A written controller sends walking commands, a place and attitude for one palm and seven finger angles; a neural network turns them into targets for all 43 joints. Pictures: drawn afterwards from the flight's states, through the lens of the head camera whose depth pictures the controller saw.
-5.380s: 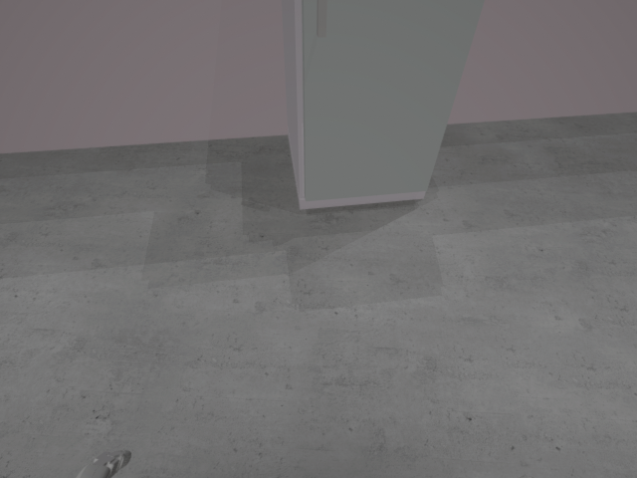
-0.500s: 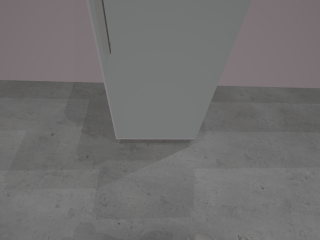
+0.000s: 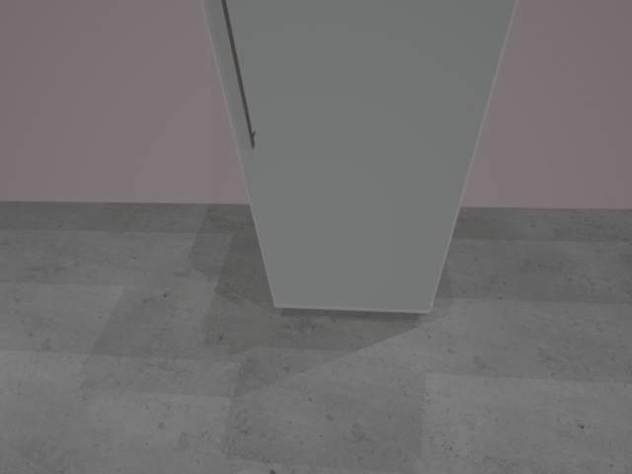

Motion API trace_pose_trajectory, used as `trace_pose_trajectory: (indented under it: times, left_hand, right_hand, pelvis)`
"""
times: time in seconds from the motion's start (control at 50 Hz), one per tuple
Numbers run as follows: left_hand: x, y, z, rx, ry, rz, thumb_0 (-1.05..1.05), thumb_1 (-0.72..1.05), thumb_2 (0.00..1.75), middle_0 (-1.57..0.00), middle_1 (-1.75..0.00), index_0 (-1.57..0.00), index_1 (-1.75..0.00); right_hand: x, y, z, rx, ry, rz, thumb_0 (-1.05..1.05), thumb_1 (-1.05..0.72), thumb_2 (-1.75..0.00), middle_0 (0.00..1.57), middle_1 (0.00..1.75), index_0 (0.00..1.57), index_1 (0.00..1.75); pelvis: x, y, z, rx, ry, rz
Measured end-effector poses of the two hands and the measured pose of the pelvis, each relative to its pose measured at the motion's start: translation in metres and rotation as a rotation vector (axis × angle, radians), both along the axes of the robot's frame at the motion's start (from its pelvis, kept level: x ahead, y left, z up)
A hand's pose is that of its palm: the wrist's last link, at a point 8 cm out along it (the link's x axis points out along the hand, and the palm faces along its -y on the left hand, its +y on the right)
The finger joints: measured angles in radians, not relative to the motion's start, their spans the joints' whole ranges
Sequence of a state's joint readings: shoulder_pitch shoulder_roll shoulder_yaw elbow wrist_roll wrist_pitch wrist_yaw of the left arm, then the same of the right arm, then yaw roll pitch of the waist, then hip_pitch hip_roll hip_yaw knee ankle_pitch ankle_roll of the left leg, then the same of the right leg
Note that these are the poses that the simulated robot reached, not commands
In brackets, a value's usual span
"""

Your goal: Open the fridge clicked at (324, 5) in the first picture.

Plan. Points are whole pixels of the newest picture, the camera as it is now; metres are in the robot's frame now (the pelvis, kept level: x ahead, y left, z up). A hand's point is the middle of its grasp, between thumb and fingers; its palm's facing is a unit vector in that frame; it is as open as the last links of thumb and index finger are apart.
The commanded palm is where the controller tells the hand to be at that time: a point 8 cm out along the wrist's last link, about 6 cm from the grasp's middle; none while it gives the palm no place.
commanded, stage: take the last steps up to it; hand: left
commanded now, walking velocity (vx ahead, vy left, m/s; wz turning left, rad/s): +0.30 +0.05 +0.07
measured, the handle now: (232, 53) +0.79 +0.20 +0.21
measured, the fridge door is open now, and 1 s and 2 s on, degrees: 0 0 0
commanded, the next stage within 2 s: come to a stop and stand still in 0.78 s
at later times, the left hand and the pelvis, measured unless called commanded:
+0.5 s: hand out of the picture +0.10 +0.28 -0.19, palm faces +0.07 -0.99 -0.15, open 7.4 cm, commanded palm none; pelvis +0.12 +0.10 -0.01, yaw +0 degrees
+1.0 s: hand (214, 349) +0.38 +0.23 -0.18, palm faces -0.02 -0.97 -0.23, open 7.1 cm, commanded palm none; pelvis +0.28 +0.06 -0.02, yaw -3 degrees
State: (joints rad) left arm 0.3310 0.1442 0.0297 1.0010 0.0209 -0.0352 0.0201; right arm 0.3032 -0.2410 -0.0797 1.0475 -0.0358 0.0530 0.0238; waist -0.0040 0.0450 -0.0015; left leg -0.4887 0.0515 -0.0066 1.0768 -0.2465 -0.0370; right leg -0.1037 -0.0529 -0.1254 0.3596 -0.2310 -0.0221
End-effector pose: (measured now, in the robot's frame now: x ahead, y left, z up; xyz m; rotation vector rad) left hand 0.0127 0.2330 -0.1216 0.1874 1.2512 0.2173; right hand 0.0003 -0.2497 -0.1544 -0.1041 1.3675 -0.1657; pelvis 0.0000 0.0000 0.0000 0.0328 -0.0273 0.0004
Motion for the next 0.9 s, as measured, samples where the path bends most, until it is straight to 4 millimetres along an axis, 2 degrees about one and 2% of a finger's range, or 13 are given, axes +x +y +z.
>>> trace_pose_trajectory:
  times: [0.1,0.18,0.26,0.32,0.38,0.44,0.52,0.6,0.72,0.8,0.84,0.9]
  left_hand:
    - [-0.049,0.004,-0.006,-0.032,0.13,0.081,0.0,0.92,0.9,-0.2,-0.3,-0.2,-0.3]
    - [-0.08,0.009,-0.012,-0.077,0.243,0.136,0.0,0.91,0.9,-0.2,-0.3,-0.2,-0.3]
    - [-0.093,0.023,-0.024,-0.129,0.339,0.182,0.0,0.91,0.9,-0.2,-0.3,-0.2,-0.3]
    - [-0.086,0.04,-0.039,-0.159,0.395,0.177,0.0,0.91,0.9,-0.2,-0.3,-0.2,-0.3]
    - [-0.048,0.06,-0.041,-0.156,0.376,0.13,0.01,0.91,0.9,-0.2,-0.3,-0.2,-0.3]
    - [0.011,0.08,-0.04,-0.141,0.283,0.08,0.01,0.91,0.9,-0.2,-0.3,-0.2,-0.3]
    - [0.098,0.099,-0.037,-0.111,0.12,0.036,0.01,0.91,0.9,-0.19,-0.3,-0.19,-0.3]
    - [0.179,0.105,-0.031,-0.091,-0.002,-0.008,0.0,0.91,0.9,-0.19,-0.3,-0.19,-0.3]
    - [0.284,0.089,-0.024,-0.073,-0.085,-0.109,0.0,0.92,0.9,-0.19,-0.3,-0.19,-0.3]
    - [0.344,0.066,-0.028,-0.062,-0.122,-0.17,0.0,0.91,0.9,-0.19,-0.3,-0.19,-0.3]
    - [0.364,0.055,-0.035,-0.055,-0.148,-0.175,0.0,0.91,0.9,-0.19,-0.3,-0.19,-0.3]
    - [0.368,0.044,-0.037,-0.063,-0.134,-0.151,0.0,0.91,0.9,-0.19,-0.3,-0.19,-0.3]
  right_hand:
    - [0.029,0.01,0.004,-0.013,0.003,0.051,0.01,-0.91,-0.9,0.2,0.3,0.19,0.29]
    - [0.071,0.033,0.009,-0.019,-0.036,0.102,0.01,-0.91,-0.9,0.2,0.3,0.19,0.29]
    - [0.125,0.069,0.012,-0.032,-0.114,0.158,0.01,-0.91,-0.9,0.2,0.3,0.19,0.29]
    - [0.156,0.096,0.009,-0.049,-0.193,0.162,0.0,-0.91,-0.9,0.2,0.3,0.19,0.29]
    - [0.164,0.116,0.016,-0.048,-0.222,0.118,0.0,-0.91,-0.9,0.2,0.3,0.2,0.29]
    - [0.165,0.116,0.024,-0.084,-0.226,0.057,-0.02,-0.95,-0.9,0.2,0.3,0.2,0.3]
    - [0.15,0.12,0.023,-0.086,-0.135,0.03,-0.02,-0.95,-0.9,0.2,0.3,0.2,0.3]
    - [0.129,0.13,0.014,-0.057,-0.016,-0.013,-0.01,-0.93,-0.9,0.2,0.3,0.2,0.3]
    - [0.105,0.145,0.003,0.012,0.157,-0.098,0.0,-0.92,-0.9,0.2,0.3,0.2,0.3]
    - [0.103,0.144,-0.007,0.056,0.264,-0.15,0.0,-0.91,-0.9,0.2,0.3,0.2,0.3]
    - [0.112,0.138,-0.015,0.073,0.303,-0.163,0.0,-0.91,-0.9,0.2,0.3,0.2,0.3]
    - [0.145,0.122,-0.018,0.066,0.283,-0.155,0.0,-0.91,-0.9,0.2,0.3,0.2,0.3]
  pelvis:
    - [0.013,0.012,0.0,-0.012,0.01,0.022]
    - [0.028,0.03,-0.002,-0.024,0.022,0.032]
    - [0.049,0.056,-0.01,-0.044,0.031,0.035]
    - [0.065,0.076,-0.021,-0.049,0.025,0.025]
    - [0.081,0.088,-0.016,-0.046,0.012,0.0]
    - [0.098,0.097,-0.009,-0.043,0.008,-0.007]
    - [0.123,0.103,-0.005,-0.033,0.009,-0.01]
    - [0.151,0.103,-0.006,-0.024,0.008,-0.014]
    - [0.197,0.094,-0.013,-0.02,0.005,-0.029]
    - [0.233,0.078,-0.024,-0.026,0.005,-0.042]
    - [0.251,0.068,-0.033,-0.023,0.003,-0.046]
    - [0.266,0.06,-0.031,-0.037,-0.011,-0.043]
